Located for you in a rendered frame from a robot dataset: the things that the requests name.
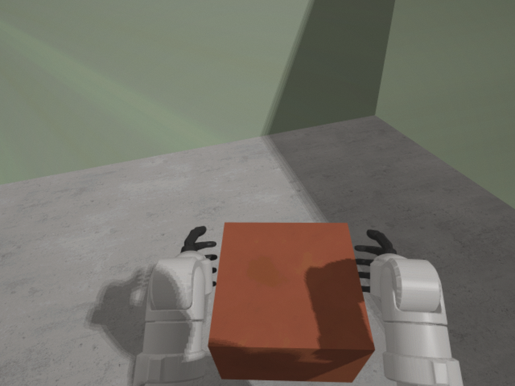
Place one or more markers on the robot right forearm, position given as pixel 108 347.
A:
pixel 418 351

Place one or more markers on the right robot hand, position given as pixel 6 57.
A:
pixel 386 245

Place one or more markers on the left robot hand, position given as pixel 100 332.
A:
pixel 190 245

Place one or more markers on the carton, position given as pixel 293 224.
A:
pixel 288 304

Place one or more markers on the robot left forearm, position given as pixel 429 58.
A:
pixel 172 352

